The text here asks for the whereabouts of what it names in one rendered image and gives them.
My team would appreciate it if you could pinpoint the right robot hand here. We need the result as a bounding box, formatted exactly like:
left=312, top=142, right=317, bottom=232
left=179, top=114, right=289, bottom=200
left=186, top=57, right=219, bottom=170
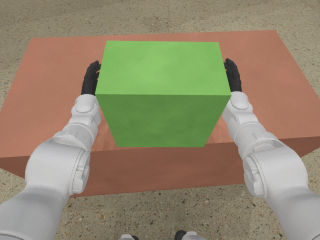
left=223, top=58, right=242, bottom=92

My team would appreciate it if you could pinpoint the right robot forearm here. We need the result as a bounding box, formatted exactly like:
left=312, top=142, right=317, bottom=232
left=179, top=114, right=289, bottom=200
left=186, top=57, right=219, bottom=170
left=222, top=91, right=308, bottom=186

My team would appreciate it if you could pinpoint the right robot upper arm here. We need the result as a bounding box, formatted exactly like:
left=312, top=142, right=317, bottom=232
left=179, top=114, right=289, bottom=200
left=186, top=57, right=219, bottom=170
left=242, top=146, right=320, bottom=240

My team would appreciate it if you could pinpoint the left robot upper arm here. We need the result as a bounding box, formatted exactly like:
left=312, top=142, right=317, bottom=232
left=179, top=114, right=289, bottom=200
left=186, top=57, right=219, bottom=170
left=0, top=141, right=91, bottom=240

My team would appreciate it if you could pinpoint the right robot shin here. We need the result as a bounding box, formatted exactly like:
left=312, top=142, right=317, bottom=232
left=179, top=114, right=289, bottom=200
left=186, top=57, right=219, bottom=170
left=183, top=231, right=197, bottom=238

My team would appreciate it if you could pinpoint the carton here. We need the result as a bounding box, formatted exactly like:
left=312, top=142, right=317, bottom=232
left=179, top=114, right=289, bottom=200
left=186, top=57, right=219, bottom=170
left=95, top=40, right=232, bottom=148

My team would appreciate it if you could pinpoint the right robot foot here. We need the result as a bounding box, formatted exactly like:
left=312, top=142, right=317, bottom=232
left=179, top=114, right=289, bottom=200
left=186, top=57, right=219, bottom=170
left=174, top=230, right=186, bottom=240

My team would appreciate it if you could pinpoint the left robot hand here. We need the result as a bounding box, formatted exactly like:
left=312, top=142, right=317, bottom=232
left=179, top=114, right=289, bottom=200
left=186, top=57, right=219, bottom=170
left=81, top=60, right=102, bottom=96

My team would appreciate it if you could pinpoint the pedestal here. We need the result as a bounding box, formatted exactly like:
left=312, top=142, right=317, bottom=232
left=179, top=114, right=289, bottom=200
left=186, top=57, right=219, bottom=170
left=0, top=30, right=320, bottom=198

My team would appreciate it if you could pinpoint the left robot forearm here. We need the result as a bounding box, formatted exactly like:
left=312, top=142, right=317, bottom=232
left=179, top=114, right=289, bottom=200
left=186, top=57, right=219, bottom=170
left=25, top=94, right=102, bottom=184

